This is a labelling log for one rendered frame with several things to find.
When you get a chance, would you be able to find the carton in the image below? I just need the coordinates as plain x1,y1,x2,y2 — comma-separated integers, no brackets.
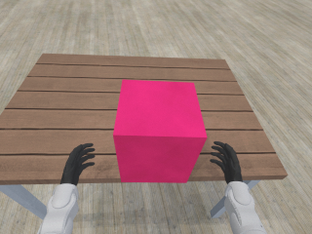
113,79,208,183

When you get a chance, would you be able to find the table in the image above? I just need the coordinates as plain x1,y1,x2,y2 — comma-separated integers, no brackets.
0,53,288,220

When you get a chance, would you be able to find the right robot hand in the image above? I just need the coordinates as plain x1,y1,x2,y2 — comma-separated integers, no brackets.
210,141,243,184

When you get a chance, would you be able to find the robot right forearm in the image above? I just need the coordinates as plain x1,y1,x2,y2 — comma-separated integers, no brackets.
224,181,267,234

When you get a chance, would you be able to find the left robot hand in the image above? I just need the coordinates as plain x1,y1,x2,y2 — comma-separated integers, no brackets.
60,143,96,186

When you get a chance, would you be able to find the robot left forearm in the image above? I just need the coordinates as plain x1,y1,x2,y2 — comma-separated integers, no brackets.
37,183,79,234

